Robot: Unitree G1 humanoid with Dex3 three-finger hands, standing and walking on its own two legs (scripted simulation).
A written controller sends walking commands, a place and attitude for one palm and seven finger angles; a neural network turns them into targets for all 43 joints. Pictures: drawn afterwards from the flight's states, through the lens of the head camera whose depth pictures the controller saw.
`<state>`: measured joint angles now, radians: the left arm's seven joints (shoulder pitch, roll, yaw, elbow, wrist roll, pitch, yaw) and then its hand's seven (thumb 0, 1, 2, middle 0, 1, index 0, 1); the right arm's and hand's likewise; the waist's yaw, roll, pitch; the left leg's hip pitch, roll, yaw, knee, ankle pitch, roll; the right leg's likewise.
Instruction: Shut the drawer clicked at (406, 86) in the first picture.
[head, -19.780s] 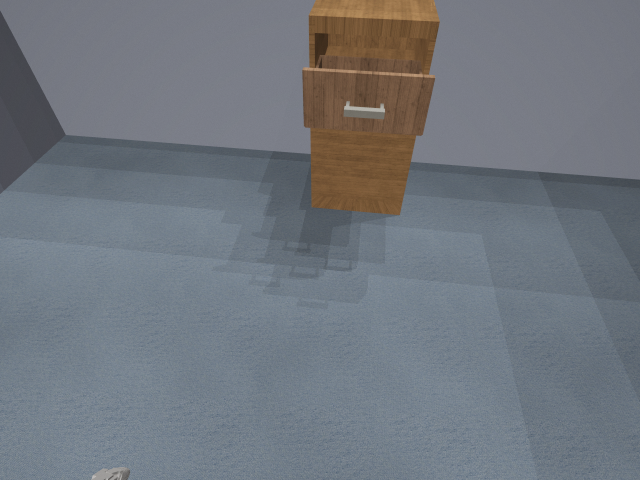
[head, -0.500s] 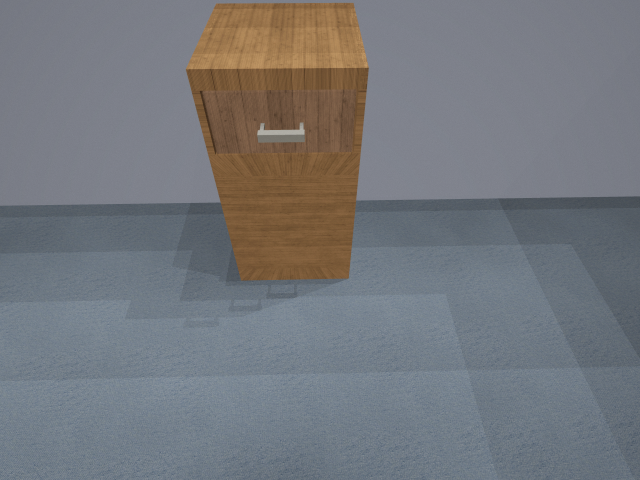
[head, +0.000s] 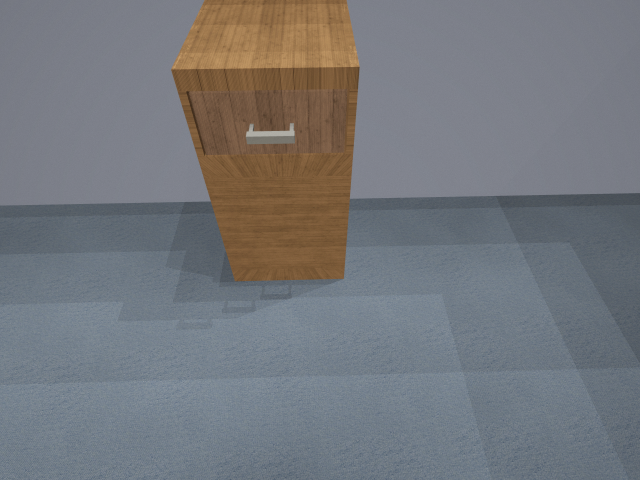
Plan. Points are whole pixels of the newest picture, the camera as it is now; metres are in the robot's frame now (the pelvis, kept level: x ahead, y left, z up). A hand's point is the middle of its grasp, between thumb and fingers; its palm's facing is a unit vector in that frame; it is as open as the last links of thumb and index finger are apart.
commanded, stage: look to check the result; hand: left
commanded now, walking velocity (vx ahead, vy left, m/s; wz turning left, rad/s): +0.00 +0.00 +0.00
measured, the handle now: (271, 132) +0.89 +0.17 -0.08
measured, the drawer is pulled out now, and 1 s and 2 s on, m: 0.00 0.00 0.00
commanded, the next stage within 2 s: stand and wait in 0.24 s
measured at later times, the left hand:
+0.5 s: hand out of the picture +0.06 +0.21 -0.17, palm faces +0.00 -0.96 -0.28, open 7.4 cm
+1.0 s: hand out of the picture +0.06 +0.22 -0.16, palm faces -0.01 -0.96 -0.30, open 7.4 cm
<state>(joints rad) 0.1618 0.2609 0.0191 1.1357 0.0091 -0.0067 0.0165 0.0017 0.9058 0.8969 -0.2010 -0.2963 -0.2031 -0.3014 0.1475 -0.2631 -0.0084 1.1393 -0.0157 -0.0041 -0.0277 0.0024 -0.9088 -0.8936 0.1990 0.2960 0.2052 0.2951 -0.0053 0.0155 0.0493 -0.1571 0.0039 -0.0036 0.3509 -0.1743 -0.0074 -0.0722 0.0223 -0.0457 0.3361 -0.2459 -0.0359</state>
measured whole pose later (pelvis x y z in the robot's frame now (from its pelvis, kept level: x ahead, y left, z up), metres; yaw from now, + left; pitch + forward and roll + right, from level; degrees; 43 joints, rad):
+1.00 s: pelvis +0.01 -0.01 +0.00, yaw -1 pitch -1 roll +0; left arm 0.16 0.26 0.02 1.13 0.01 -0.01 0.01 0.00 0.91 0.90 -0.20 -0.30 -0.20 -0.30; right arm 0.16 -0.27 0.00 1.15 -0.01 -0.01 -0.03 0.00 -0.91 -0.89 0.20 0.30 0.21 0.30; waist -0.01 0.01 0.05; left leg -0.13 0.01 0.00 0.33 -0.18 -0.02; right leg -0.04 0.03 -0.04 0.31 -0.25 -0.04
